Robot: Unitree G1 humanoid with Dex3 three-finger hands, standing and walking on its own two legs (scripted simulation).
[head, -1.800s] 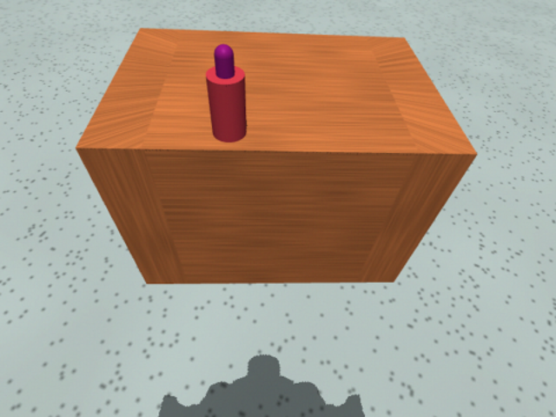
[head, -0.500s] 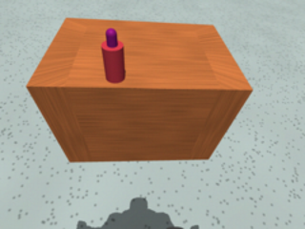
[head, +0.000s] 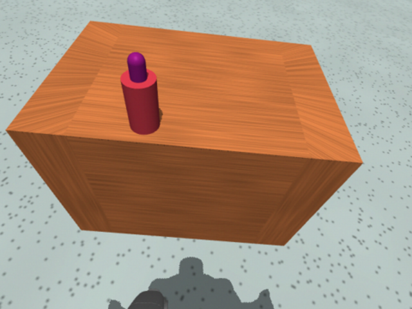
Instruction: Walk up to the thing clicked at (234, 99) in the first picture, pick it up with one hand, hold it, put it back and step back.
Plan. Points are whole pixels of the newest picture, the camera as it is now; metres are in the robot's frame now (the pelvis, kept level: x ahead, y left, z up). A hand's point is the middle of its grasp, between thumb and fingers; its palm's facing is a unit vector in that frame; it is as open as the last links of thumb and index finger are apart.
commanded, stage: walk up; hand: left
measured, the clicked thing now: (140, 93) +0.60 +0.19 +0.05
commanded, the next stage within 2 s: none
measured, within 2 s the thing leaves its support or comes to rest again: neither
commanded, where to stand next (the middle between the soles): +0.22 -0.02 m, yaw +0 degrees
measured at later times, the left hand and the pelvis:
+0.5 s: hand (105, 248) +0.25 +0.23 -0.14, palm faces -0.03 -0.90 -0.43, open 7.4 cm; pelvis +0.16 -0.05 -0.02, yaw +0 degrees
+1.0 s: hand (99, 256) +0.24 +0.24 -0.17, palm faces +0.05 -0.92 -0.40, open 7.4 cm; pelvis +0.17 -0.04 -0.02, yaw +2 degrees
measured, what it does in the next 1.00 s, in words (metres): walks ahead: left foot, then right foot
